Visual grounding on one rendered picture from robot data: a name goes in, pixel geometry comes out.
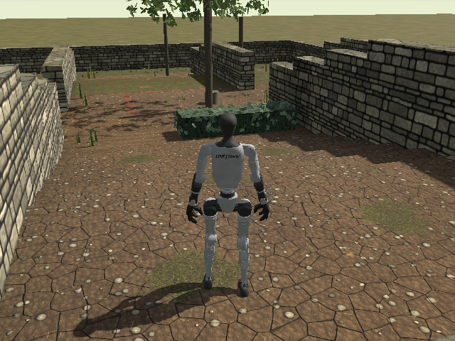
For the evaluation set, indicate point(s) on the robot head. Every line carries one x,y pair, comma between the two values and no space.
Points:
227,122

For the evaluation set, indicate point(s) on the right robot upper arm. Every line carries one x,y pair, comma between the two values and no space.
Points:
250,151

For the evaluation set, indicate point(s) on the robot right forearm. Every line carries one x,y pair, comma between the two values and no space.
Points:
259,186

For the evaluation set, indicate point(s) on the left robot upper arm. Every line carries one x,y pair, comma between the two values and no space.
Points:
205,151

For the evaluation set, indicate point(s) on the robot left hand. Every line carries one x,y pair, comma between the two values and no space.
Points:
191,213

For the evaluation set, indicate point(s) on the robot left forearm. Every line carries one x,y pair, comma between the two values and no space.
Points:
195,191

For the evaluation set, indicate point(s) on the left robot foot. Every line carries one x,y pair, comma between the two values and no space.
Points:
208,284

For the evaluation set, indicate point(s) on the robot right hand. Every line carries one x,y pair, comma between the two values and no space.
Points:
264,211

